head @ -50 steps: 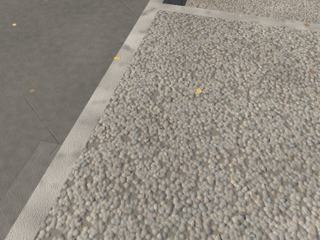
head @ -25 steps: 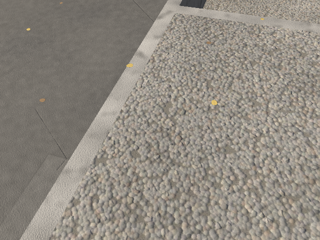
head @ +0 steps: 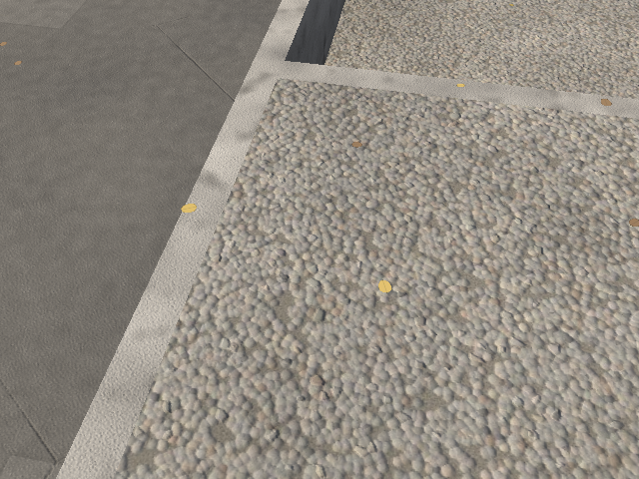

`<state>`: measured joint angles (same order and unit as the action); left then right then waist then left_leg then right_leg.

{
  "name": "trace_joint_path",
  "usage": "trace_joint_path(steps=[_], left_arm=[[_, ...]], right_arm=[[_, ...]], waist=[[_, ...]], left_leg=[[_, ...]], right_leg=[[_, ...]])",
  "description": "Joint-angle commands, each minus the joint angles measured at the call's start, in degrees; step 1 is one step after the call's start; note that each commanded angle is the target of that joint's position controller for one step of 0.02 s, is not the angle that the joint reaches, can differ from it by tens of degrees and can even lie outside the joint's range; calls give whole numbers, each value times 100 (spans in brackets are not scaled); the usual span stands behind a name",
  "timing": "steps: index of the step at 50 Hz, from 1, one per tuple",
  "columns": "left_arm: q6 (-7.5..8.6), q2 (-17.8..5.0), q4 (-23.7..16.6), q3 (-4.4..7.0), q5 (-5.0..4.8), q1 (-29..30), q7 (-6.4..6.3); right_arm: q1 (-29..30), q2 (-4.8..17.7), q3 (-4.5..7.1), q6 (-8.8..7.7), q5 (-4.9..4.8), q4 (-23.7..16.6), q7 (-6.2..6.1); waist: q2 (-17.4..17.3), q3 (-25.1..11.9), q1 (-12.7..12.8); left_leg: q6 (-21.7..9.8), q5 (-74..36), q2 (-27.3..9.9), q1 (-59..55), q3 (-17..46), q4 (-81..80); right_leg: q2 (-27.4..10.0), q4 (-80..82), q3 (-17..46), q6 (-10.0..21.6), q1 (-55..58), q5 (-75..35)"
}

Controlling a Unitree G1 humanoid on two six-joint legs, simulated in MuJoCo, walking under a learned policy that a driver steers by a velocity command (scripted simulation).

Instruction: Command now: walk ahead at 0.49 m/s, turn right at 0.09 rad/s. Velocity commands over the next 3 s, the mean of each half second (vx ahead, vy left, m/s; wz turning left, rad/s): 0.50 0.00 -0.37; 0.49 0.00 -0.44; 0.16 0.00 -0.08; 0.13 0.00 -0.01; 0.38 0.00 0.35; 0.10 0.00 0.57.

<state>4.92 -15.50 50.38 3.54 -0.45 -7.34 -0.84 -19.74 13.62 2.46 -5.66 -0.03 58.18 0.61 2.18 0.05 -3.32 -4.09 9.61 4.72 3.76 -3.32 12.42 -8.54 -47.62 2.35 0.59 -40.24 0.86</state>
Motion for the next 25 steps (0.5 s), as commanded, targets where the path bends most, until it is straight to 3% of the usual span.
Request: trace_joint_path(steps=[1,4,7,9,10,11,12,13,14,15,16,17,18,19,22,25], left_arm=[[63,-121,-329,-25,-29,372,84],[55,-132,-523,-70,-88,817,194],[66,-226,-769,-68,-113,1066,330],[67,-405,-811,4,-99,767,393],[55,-580,-694,112,-86,177,398],[34,-890,-434,294,-96,-766,367],[-4,-1503,-323,485,-52,-1632,302],[-1,-1580,-284,463,-100,-1789,326],[3,-1070,-308,321,-72,-1818,304],[19,-921,-411,276,-42,-1396,278],[27,-815,-544,239,-7,-991,272],[32,-684,-662,196,44,-684,270],[35,-586,-738,164,83,-532,262],[32,-603,-768,168,54,-507,247],[40,-837,-744,236,-24,-778,127],[-12,-906,-703,267,-56,-1069,25]], right_arm=[[179,963,164,-76,-42,-331,-99],[-168,982,180,-30,-56,-164,-108],[-255,1008,220,84,-51,-99,-126],[-66,1135,261,156,-43,-186,-144],[59,1172,268,209,-29,-245,-158],[59,1080,225,255,14,-339,-193],[-241,772,97,190,98,-567,-193],[-573,207,-115,-21,165,-590,-86],[9,824,43,-221,-76,-673,-6],[524,996,79,-342,-216,-872,16],[759,977,82,-389,-146,-913,-18],[769,977,133,-359,-51,-915,-55],[702,948,159,-281,-12,-937,-69],[648,868,167,-206,11,-970,-79],[1042,719,161,-72,103,-1179,-131],[1739,584,123,-91,90,-1415,-115]], waist=[[-449,396,76],[-416,492,-92],[-424,512,-76],[-602,228,170],[-655,-168,514],[-542,-710,907],[309,-1456,991],[1253,-2075,713],[812,-1829,959],[540,-1044,899],[-58,-682,721],[-225,-444,480],[-143,-397,303],[-79,-335,217],[-31,-73,242],[84,61,470]], left_leg=[[-774,-739,-1475,544,619,-802],[-723,-803,-1718,-154,432,-661],[-584,-1312,-1998,-949,275,-254],[-438,-2962,-2015,-1133,66,414],[-324,-4044,-1900,-1064,-133,1247],[-130,-4306,-1632,-575,-402,2509],[195,-2620,-1170,1476,-578,4654],[405,2107,-119,3351,176,6095],[237,2089,-408,4025,917,6590],[117,1544,-666,4309,854,6468],[90,1105,-890,4088,814,6083],[131,847,-1066,3669,830,5626],[180,749,-1156,3301,873,5372],[264,722,-1167,3162,849,5111],[577,108,-1071,3267,687,4157],[676,-1077,-820,3059,642,2754]], right_leg=[[162,970,-234,-31,365,-850],[249,1357,-230,72,192,-776],[360,1560,-207,324,-38,-76],[632,1588,-477,526,594,462],[881,1652,-688,656,1439,507],[1073,1734,-670,829,2762,374],[-136,1670,1333,1501,4973,533],[-1096,2651,4106,2213,6340,1598],[-993,3019,4068,1961,6306,1918],[-819,3091,3260,1744,5562,1408],[-610,3188,2669,1647,4723,804],[-449,3307,2226,1580,3982,185],[-300,3448,2015,1563,3551,-101],[-221,3549,1866,1583,3304,-244],[-45,3718,1431,1603,2828,-581],[278,3663,1128,1328,2611,-245]])
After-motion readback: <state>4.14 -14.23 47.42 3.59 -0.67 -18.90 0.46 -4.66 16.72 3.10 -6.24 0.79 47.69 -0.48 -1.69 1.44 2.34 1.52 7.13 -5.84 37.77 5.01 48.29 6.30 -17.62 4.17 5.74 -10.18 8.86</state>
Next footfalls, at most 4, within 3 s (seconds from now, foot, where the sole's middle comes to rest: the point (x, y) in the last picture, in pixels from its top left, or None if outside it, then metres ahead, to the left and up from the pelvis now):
0.22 right None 0.32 -0.15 -0.78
0.72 left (326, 421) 0.64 -0.02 -0.78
1.18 right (462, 372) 0.74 -0.35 -0.78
1.48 left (354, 351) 0.81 -0.10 -0.78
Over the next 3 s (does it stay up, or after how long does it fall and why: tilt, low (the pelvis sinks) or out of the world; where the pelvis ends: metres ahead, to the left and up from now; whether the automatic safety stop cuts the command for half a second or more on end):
stays up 1.13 -0.36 -0.02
